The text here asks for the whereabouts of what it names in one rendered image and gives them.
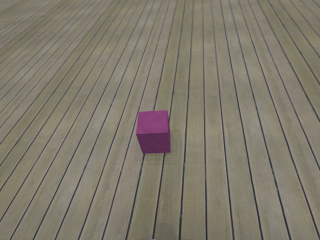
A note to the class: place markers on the carton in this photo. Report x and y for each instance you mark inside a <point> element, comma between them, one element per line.
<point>153,132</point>

